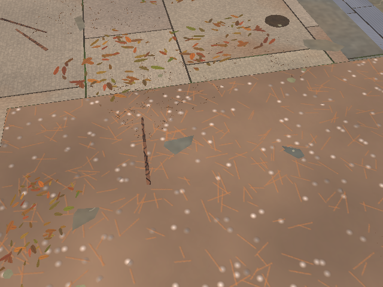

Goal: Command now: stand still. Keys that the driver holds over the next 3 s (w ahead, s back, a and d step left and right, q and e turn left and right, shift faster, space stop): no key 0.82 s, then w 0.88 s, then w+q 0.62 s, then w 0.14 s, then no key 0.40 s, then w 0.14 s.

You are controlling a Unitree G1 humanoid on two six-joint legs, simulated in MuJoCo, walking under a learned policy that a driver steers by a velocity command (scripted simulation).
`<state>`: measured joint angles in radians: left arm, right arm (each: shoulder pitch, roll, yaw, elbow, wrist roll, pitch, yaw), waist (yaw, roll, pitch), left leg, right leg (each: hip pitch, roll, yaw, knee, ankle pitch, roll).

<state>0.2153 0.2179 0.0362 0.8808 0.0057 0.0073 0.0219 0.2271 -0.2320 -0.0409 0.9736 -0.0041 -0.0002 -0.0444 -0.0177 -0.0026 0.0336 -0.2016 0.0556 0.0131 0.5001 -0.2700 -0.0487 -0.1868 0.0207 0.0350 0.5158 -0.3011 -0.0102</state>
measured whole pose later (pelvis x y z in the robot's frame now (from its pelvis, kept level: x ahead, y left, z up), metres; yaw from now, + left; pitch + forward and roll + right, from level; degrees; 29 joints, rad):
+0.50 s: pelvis +0.00 +0.00 +0.00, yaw +0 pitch -2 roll +0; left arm 0.24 0.20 0.02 1.04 0.00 0.01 0.03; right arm 0.26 -0.20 -0.03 1.09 0.00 0.00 -0.05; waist -0.01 0.00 0.04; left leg -0.20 0.05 0.01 0.49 -0.26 -0.04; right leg -0.18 0.01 0.03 0.49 -0.29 0.00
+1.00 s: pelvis +0.02 +0.02 -0.01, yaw +1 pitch +0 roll +0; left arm 0.34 0.20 0.03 1.08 -0.03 -0.02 0.03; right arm 0.35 -0.18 -0.02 1.11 0.02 -0.03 -0.04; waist 0.00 0.00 -0.01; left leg -0.27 0.02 0.01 0.67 -0.44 0.03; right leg -0.21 0.00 0.03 0.57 -0.38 -0.03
